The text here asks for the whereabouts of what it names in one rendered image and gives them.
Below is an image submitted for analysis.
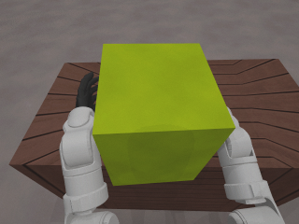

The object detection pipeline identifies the robot right forearm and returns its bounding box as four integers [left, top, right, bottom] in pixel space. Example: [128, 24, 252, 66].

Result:
[217, 107, 285, 224]

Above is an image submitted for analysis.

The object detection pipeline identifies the carton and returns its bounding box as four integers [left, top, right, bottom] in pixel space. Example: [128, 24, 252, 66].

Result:
[92, 43, 235, 186]

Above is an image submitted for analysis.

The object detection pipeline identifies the left robot upper arm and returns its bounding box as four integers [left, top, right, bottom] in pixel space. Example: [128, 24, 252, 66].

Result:
[70, 211, 120, 224]

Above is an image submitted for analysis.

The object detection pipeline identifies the right robot upper arm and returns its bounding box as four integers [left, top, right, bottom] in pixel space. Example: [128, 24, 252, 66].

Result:
[227, 205, 284, 224]

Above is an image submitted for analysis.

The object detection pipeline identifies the robot left forearm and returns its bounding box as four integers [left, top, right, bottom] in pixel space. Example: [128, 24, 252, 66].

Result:
[59, 106, 109, 224]

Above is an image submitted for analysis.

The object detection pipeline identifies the pedestal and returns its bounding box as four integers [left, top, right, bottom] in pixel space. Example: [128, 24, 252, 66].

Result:
[9, 59, 299, 212]

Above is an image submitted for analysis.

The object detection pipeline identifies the robot left hand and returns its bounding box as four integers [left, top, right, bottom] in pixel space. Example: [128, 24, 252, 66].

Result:
[75, 72, 99, 112]

